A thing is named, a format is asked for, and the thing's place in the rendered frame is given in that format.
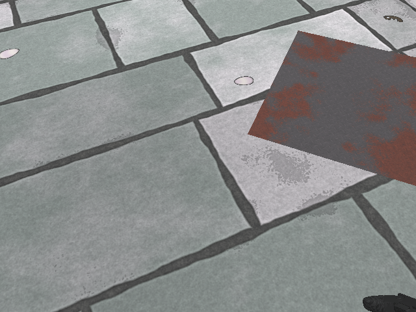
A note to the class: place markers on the right robot hand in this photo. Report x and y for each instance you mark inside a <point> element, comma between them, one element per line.
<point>390,303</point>

